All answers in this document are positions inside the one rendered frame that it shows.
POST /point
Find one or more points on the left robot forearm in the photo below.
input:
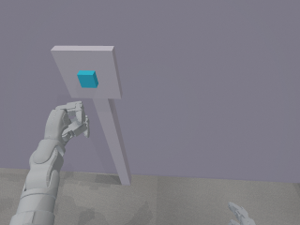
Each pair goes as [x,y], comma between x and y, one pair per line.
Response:
[41,185]

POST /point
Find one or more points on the robot left hand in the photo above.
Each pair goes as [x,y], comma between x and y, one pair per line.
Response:
[59,127]

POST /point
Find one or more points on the robot right hand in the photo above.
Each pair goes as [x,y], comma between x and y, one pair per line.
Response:
[241,214]

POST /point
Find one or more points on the panel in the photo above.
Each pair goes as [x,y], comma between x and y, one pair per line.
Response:
[101,59]

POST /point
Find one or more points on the button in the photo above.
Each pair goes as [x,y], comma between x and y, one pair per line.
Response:
[88,78]

